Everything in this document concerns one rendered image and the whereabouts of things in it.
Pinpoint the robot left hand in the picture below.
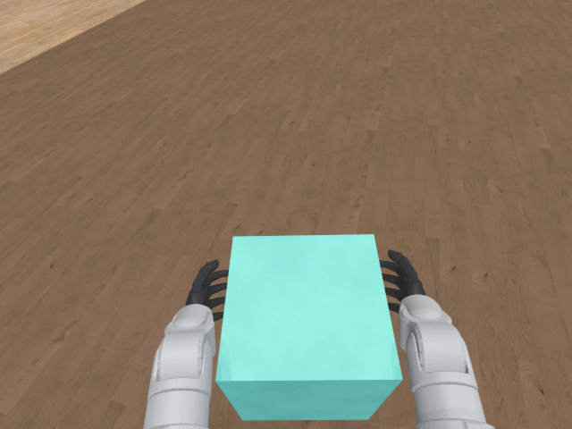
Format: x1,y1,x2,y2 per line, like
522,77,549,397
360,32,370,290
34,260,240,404
185,259,229,321

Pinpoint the robot right hand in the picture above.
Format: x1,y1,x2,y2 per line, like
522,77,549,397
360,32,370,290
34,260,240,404
379,250,426,313

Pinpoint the robot right forearm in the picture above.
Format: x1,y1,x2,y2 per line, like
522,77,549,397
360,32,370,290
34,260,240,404
399,294,494,429

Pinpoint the carton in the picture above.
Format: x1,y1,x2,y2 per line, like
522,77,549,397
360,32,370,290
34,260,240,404
215,234,403,420

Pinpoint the robot left forearm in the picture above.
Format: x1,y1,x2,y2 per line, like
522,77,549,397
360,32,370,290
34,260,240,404
143,304,216,429

